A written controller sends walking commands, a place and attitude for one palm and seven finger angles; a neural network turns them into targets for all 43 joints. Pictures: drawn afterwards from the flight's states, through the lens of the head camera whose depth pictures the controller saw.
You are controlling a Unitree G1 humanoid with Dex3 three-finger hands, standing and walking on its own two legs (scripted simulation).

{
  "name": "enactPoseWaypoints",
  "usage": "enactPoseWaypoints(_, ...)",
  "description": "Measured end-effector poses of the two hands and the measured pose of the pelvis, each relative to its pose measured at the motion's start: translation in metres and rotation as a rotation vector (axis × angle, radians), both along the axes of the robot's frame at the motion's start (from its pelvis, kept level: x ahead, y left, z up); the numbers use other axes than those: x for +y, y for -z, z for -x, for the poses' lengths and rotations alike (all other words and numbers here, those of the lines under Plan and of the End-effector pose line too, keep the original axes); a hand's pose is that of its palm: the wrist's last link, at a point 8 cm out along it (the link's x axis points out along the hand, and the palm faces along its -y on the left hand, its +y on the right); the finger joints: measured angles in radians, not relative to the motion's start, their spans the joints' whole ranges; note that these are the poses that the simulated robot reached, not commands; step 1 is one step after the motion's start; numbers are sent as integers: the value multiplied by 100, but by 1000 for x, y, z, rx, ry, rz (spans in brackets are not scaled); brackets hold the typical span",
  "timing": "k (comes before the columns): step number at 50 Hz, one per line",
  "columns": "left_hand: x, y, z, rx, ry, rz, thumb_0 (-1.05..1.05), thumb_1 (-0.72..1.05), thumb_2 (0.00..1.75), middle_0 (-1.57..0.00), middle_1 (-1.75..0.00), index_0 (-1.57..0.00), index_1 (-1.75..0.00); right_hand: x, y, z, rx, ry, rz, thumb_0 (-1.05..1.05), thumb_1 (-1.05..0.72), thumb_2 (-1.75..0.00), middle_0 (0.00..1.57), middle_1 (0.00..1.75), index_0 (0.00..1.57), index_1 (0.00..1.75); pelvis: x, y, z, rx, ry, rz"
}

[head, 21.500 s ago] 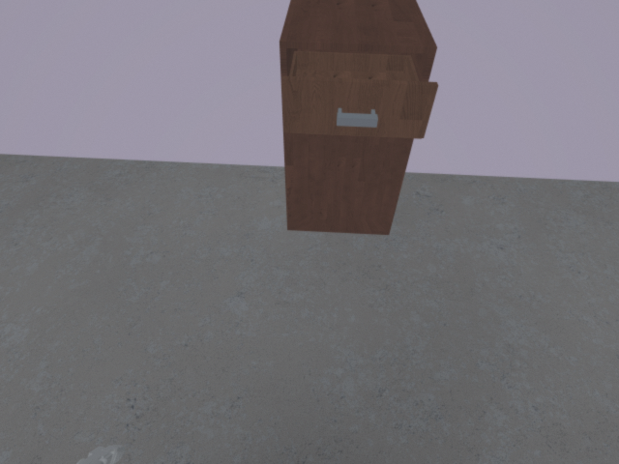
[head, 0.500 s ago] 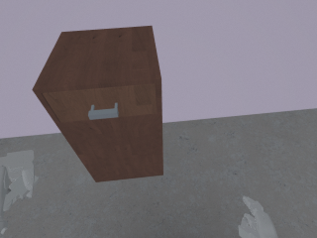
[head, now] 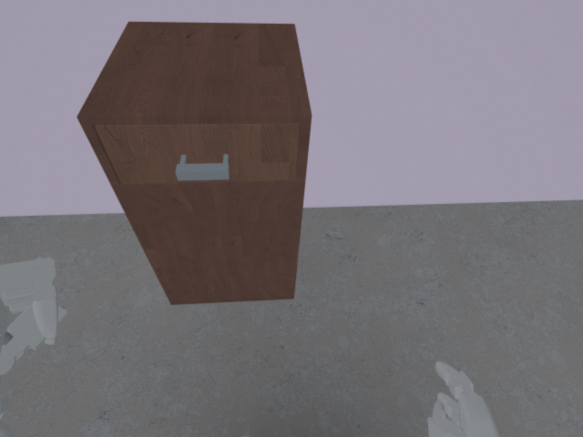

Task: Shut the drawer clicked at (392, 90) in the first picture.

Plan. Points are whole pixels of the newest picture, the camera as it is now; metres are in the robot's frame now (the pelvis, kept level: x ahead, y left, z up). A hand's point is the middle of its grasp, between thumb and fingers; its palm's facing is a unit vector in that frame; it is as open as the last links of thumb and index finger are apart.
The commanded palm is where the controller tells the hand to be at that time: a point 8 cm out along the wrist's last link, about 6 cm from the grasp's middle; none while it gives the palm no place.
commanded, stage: step back with the hand held close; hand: left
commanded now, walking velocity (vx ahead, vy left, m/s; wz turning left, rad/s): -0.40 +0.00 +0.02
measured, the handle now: (204, 165) +0.64 +0.23 -0.05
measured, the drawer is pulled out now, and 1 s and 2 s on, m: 0.00 0.00 0.00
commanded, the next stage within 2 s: stop stepping back and stand still in 0.58 s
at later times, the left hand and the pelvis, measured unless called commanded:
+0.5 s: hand (34, 408) +0.12 +0.21 +0.18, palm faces +0.33 -0.78 -0.54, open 3.2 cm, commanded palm +0.05 +0.26 +0.19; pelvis -0.07 -0.03 +0.00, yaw +1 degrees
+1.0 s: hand out of the picture +0.03 +0.22 +0.19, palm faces +0.41 -0.79 -0.45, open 3.2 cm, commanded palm -0.04 +0.26 +0.19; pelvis -0.16 -0.03 +0.01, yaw +2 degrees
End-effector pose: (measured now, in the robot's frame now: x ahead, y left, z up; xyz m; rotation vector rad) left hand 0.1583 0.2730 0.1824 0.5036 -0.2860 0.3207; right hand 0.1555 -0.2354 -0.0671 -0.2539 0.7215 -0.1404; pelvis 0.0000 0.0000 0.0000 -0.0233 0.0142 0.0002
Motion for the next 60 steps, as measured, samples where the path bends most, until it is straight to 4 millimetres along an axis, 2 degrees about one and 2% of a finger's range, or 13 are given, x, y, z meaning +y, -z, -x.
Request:
enactPoseWaypoints(6,6,-11,7,-27,21,-103,1,88,89,-141,-160,-141,-160,-8,-1,21,22,36,35,2,-90,-90,20,30,20,30,1,1,5,10,-29,15)
enactPoseWaypoints(11,12,-17,15,-32,-6,-144,1,89,90,-140,-160,-141,-160,-8,2,22,31,26,30,2,-90,-90,20,30,20,30,-4,1,13,43,-11,12)
enactPoseWaypoints(18,-13,0,33,48,74,-72,1,89,90,-140,-160,-141,-160,-9,-1,22,0,-23,18,2,-90,-90,20,30,20,30,-14,1,42,25,-1,-3)
enactPoseWaypoints(23,-27,-13,64,16,84,-146,1,88,89,-140,-160,-141,-160,-16,-4,30,-69,-36,1,2,-90,-90,20,30,20,30,-25,6,63,-1,-12,3)
enactPoseWaypoints(26,-27,-24,83,-40,48,-134,1,88,89,-140,-160,-141,-160,-21,-4,44,-40,-29,-4,1,-90,-90,20,30,20,30,-28,2,73,8,-28,-11)
enactPoseWaypoints(29,-18,-25,97,-62,-11,-77,1,88,89,-140,-160,-141,-160,-24,-7,64,25,-10,0,1,-91,-90,20,30,20,30,-28,-7,81,26,-36,-42)
enactPoseWaypoints(34,-2,-1,116,-10,-65,-13,1,89,90,-140,-160,-141,-160,-23,-4,91,44,-16,44,1,-91,-90,20,30,20,30,-20,-3,104,58,-69,-26)
enactPoseWaypoints(38,-3,8,133,35,-38,-39,1,89,90,-140,-160,-141,-160,-15,6,115,56,-19,28,1,-91,-90,20,30,20,30,-19,2,128,35,-72,-50)
enactPoseWaypoints(45,-29,-26,164,-37,13,-123,1,89,90,-141,-160,-141,-160,-3,13,149,19,-32,-77,2,-90,-90,20,30,20,30,-31,4,145,-8,-32,-29)
enactPoseWaypoints(48,-28,-32,170,-72,5,-90,1,88,89,-141,-160,-141,-160,-6,12,162,46,-19,-75,2,-90,-90,20,30,20,30,-29,-3,152,-14,-37,-26)
enactPoseWaypoints(51,-15,-23,174,-44,-37,-50,1,88,89,-141,-160,-141,-160,-12,7,174,49,12,-53,2,-90,-90,20,30,20,30,-24,-7,157,-9,-32,-28)
enactPoseWaypoints(55,-1,0,181,36,-78,0,1,89,90,-140,-160,-141,-160,-20,-1,186,27,42,-7,2,-90,-90,20,30,20,30,-20,-7,165,-21,-30,-23)
enactPoseWaypoints(60,-8,4,189,44,-79,14,1,89,90,-140,-160,-141,-160,-25,-5,191,12,29,10,2,-91,-90,20,30,20,30,-24,-7,164,-31,-36,-25)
